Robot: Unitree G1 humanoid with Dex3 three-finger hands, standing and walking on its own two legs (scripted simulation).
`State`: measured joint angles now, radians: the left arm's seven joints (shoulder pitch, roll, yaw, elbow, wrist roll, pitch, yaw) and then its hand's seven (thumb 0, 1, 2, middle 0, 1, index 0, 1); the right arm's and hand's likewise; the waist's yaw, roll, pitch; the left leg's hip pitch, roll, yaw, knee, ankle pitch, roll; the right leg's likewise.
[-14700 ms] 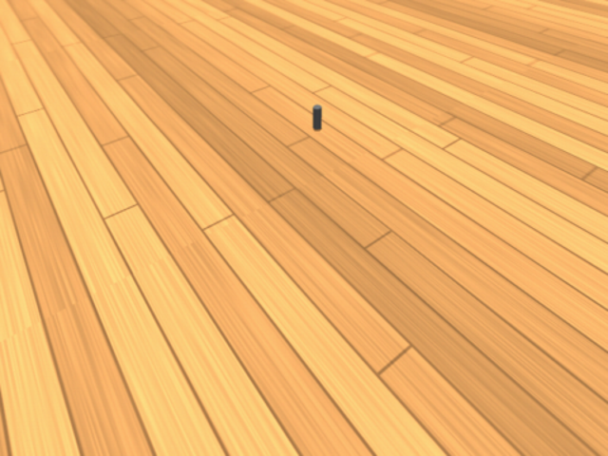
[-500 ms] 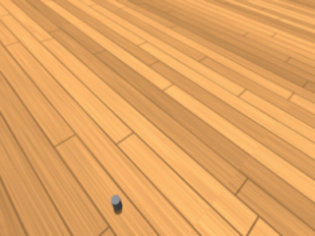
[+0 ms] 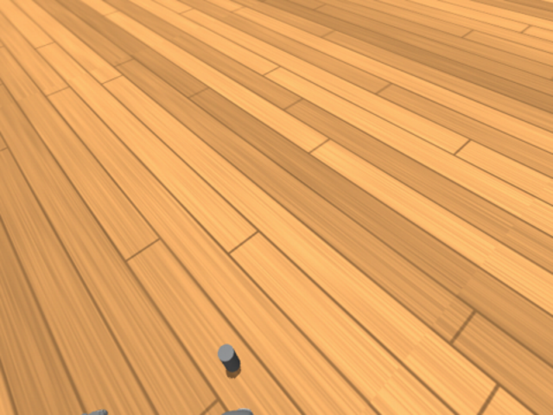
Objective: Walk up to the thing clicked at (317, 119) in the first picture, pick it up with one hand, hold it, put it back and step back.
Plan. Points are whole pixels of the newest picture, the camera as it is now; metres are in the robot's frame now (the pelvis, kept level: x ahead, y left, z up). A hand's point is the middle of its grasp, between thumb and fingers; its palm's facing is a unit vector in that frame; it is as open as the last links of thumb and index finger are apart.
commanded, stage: walk up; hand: left
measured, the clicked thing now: (229, 358) +0.38 +0.22 -0.68
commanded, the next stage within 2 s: stand in 0.30 s
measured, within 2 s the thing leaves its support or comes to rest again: neither
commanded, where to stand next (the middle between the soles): +0.03 +0.03 m, yaw -3 degrees
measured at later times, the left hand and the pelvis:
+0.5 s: hand out of the picture +0.04 +0.25 -0.14, palm faces -0.06 -0.94 -0.34, open 7.4 cm; pelvis -0.02 +0.00 +0.02, yaw -2 degrees
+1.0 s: hand out of the picture +0.10 +0.25 -0.13, palm faces -0.06 -0.94 -0.34, open 7.4 cm; pelvis -0.01 +0.00 +0.03, yaw -2 degrees
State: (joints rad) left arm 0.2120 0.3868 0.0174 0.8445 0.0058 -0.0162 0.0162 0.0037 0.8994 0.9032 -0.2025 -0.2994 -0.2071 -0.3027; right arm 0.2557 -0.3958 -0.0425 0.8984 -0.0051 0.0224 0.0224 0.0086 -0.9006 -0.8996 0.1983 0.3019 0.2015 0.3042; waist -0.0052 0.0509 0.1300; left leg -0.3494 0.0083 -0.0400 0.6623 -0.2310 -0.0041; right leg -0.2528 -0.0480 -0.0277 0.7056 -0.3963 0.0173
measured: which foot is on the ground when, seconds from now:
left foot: down 0.00-1.00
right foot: down 0.00-1.00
